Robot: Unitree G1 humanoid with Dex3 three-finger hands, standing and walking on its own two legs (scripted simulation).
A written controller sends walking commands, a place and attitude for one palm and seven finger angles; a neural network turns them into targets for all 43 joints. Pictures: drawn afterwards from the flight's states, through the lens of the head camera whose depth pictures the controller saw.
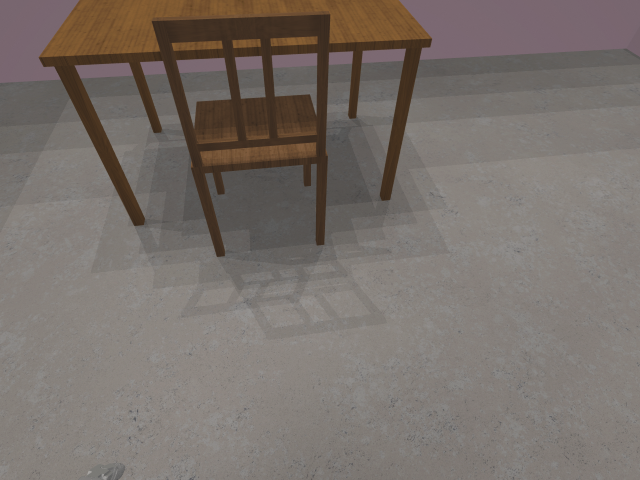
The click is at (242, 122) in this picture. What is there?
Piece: chair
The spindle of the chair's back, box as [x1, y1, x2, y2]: [222, 40, 246, 140]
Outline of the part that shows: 222,41 237,135 238,140 245,140 246,138 231,40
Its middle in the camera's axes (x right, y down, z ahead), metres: -0.24 -0.41 +1.09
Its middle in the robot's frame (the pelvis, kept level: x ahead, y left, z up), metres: +1.07 +0.30 -0.08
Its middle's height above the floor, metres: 0.69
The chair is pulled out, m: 0.00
